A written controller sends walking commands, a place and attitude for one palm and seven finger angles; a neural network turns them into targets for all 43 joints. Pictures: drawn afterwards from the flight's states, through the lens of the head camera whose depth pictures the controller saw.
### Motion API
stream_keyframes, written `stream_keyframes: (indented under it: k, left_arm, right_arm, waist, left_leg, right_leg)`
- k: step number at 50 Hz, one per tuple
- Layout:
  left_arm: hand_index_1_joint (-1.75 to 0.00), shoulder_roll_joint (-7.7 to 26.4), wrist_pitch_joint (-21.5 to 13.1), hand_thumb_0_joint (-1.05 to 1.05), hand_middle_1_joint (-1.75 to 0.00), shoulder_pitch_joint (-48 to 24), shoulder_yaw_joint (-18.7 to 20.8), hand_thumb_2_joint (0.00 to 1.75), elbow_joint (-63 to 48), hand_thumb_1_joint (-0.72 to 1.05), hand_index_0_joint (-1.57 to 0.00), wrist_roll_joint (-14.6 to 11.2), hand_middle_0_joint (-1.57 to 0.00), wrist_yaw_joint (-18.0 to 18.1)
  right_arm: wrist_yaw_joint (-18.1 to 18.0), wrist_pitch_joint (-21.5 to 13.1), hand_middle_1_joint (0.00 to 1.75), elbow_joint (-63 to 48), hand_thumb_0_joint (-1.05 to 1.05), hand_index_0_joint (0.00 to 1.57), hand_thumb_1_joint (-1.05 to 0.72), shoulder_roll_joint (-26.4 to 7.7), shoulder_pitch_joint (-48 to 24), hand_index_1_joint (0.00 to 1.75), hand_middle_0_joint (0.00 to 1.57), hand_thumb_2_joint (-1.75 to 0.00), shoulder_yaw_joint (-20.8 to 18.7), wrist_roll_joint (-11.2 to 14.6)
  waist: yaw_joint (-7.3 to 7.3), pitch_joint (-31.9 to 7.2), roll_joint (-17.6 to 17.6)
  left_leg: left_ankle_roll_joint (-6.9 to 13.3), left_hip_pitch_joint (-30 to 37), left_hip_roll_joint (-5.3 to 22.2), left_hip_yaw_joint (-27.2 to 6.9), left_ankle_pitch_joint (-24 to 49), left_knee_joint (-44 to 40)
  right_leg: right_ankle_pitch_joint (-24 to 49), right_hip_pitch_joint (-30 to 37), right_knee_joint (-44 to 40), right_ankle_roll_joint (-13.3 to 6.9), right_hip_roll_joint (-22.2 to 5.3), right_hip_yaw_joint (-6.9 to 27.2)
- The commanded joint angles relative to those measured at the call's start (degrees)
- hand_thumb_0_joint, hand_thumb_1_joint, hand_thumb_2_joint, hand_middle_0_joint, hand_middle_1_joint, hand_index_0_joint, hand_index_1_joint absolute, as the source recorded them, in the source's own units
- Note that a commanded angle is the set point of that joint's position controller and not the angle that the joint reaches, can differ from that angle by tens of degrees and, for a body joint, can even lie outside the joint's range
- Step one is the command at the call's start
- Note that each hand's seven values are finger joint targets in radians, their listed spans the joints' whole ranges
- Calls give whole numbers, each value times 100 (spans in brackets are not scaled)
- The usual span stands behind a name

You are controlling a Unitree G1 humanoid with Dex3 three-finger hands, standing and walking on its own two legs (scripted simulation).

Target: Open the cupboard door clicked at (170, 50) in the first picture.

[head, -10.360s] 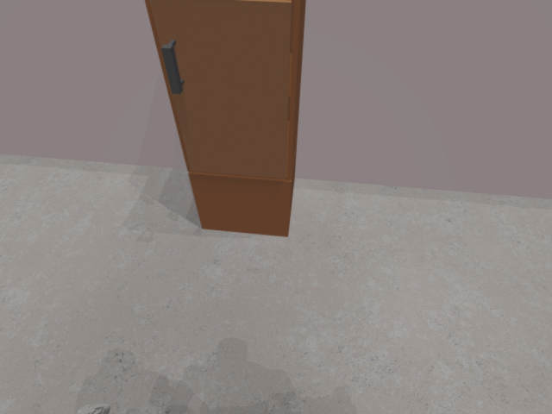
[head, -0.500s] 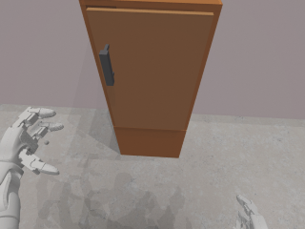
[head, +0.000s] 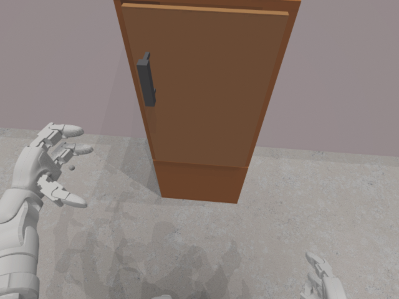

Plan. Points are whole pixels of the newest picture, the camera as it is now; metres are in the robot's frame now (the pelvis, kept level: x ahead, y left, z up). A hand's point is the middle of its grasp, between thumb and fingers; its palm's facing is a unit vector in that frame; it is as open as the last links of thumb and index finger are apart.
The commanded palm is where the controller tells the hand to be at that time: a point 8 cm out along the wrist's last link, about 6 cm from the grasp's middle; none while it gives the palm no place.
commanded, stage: move the hooked fingers beside the handle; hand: left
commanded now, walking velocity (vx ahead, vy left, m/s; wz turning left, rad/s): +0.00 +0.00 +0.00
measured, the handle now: (148, 79) +0.62 +0.18 +0.07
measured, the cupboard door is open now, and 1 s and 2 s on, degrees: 0 0 0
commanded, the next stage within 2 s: none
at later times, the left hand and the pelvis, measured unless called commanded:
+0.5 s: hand (92, 133) +0.41 +0.26 +0.09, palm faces -0.01 -1.00 -0.01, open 13.9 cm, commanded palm +0.40 +0.31 +0.08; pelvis +0.00 +0.00 -0.01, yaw -2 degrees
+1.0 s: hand (106, 105) +0.50 +0.26 +0.08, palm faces -0.04 -1.00 +0.00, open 14.0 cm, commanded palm +0.50 +0.30 +0.08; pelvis +0.00 +0.02 -0.02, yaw -3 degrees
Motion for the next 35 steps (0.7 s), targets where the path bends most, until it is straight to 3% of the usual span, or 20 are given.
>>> stream_keyframes:
  k: [1, 3, 6, 8, 12, 15, 19, 21, 22, 24, 26, 28, 30, 32, 33, 35]
  left_arm:
    - [-120, 1565, -385, 0, -120, -1957, 358, 30, -894, -50, -30, -12, -30, 71]
    - [-120, 1660, -354, 0, -120, -2164, 410, 30, -575, -50, -30, 7, -30, 97]
    - [-120, 1605, -419, 0, -120, -2543, 281, 30, -539, -50, -30, 114, -30, 207]
    - [-120, 1832, -459, 0, -120, -2542, 492, 30, -330, -50, -30, 128, -30, 258]
    - [-120, 1997, -574, 0, -120, -2837, 590, 30, -31, -50, -30, 196, -30, 295]
    - [-120, 2139, -643, 0, -120, -3186, 623, 30, 309, -50, -30, 264, -30, 261]
    - [-120, 2246, -792, 0, -120, -3498, 637, 30, 544, -50, -30, 306, -30, 165]
    - [-120, 2203, -803, 0, -120, -3758, 526, 30, 899, -50, -30, 343, -30, 121]
    - [-120, 2207, -809, 0, -120, -4013, 482, 30, 1067, -50, -30, 320, -30, 90]
    - [-120, 2435, -827, 0, -120, -4302, 551, 30, 1436, -50, -30, 420, -30, 78]
    - [-120, 2543, -899, 0, -120, -4540, 572, 30, 1573, -50, -30, 489, -30, 73]
    - [-120, 2744, -1004, 0, -120, -4790, 651, 30, 1523, -50, -30, 565, -30, 61]
    - [-120, 2510, -999, 0, -120, -5022, 425, 30, 1771, -50, -30, 589, -30, 62]
    - [-120, 2814, -977, 0, -120, -5142, 630, 30, 2066, -50, -30, 598, -30, 86]
    - [-120, 2784, -952, 0, -120, -5294, 550, 30, 2103, -50, -30, 649, -30, 85]
    - [-120, 3037, -916, 0, -120, -5278, 719, 30, 2219, -50, -30, 748, -30, 130]
  right_arm:
    - [-45, -208, 30, -683, 0, 20, -90, -816, 51, 30, 20, -90, -368, -9]
    - [-23, -138, 30, -671, 0, 20, -90, -837, 113, 30, 20, -90, -362, -11]
    - [16, -68, 30, -684, 0, 20, -90, -833, 175, 30, 20, -90, -376, -16]
    - [37, 7, 30, -686, 0, 20, -90, -857, 269, 30, 20, -90, -393, -29]
    - [81, 141, 30, -660, 0, 20, -90, -896, 411, 30, 20, -90, -400, -58]
    - [81, 241, 30, -602, 0, 20, -90, -915, 488, 30, 20, -90, -415, -40]
    - [84, 337, 30, -545, 0, 20, -90, -933, 646, 30, 20, -90, -446, -59]
    - [87, 390, 30, -455, 0, 20, -90, -944, 714, 30, 20, -90, -447, -48]
    - [84, 425, 30, -421, 0, 20, -90, -970, 770, 30, 20, -90, -433, -56]
    - [77, 488, 30, -368, 0, 20, -90, -1009, 826, 30, 20, -90, -433, -58]
    - [83, 537, 30, -327, 0, 20, -90, -1026, 918, 30, 20, -90, -455, -81]
    - [94, 603, 30, -302, 0, 20, -90, -1015, 997, 30, 20, -90, -458, -107]
    - [113, 652, 30, -247, 0, 20, -90, -1012, 1051, 30, 20, -90, -452, -107]
    - [102, 716, 30, -213, 0, 20, -90, -1076, 1149, 30, 20, -90, -454, -116]
    - [111, 741, 30, -214, 0, 20, -90, -1065, 1153, 30, 20, -90, -440, -121]
    - [130, 806, 30, -214, 0, 20, -90, -1088, 1261, 30, 20, -90, -451, -145]
  waist:
    - [-184, -1661, 344]
    - [-203, -1534, 239]
    - [-221, -1702, 454]
    - [-188, -1808, 224]
    - [-206, -1891, 171]
    - [-303, -1810, 267]
    - [-337, -2143, 318]
    - [-438, -1934, 379]
    - [-514, -1844, 148]
    - [-538, -1838, 231]
    - [-570, -2074, 223]
    - [-548, -2383, 578]
    - [-685, -2230, 509]
    - [-687, -2248, 294]
    - [-730, -2304, 431]
    - [-688, -2469, 479]
  left_leg:
    - [77, 589, -190, -120, 1410, -692]
    - [75, 443, -178, -114, 1387, -684]
    - [66, 497, -182, -105, 1400, -679]
    - [79, 396, -172, -91, 1498, -636]
    - [94, 224, -172, -55, 1577, -589]
    - [110, 76, -169, 5, 1373, -567]
    - [133, 125, -167, 22, 1537, -479]
    - [139, 62, -150, 17, 1444, -454]
    - [157, -48, -149, -8, 1363, -417]
    - [157, -193, -150, -13, 1189, -408]
    - [174, -178, -147, -20, 1238, -322]
    - [157, -42, -150, -39, 1501, -245]
    - [162, -18, -113, -66, 1474, -209]
    - [174, -191, -105, -95, 1477, -162]
    - [172, -205, -104, -72, 1454, -148]
    - [175, -241, -100, -69, 1603, -95]
  right_leg:
    - [1225, 707, -450, -118, 184, 259]
    - [1244, 679, -440, -116, 196, 264]
    - [1240, 614, -393, -116, 180, 263]
    - [1386, 771, -366, -108, 205, 300]
    - [1550, 877, -291, -108, 219, 336]
    - [1434, 757, -338, -76, 205, 400]
    - [1636, 813, -259, -80, 232, 426]
    - [1524, 560, -283, -76, 242, 407]
    - [1456, 516, -269, -76, 261, 406]
    - [1273, 425, -263, -67, 238, 429]
    - [1313, 424, -225, -55, 236, 461]
    - [1519, 421, -101, -87, 253, 444]
    - [1428, 112, -103, -68, 279, 390]
    - [1439, 161, -65, -77, 296, 400]
    - [1444, 111, -44, -55, 283, 406]
    - [1570, 148, 6, -53, 279, 406]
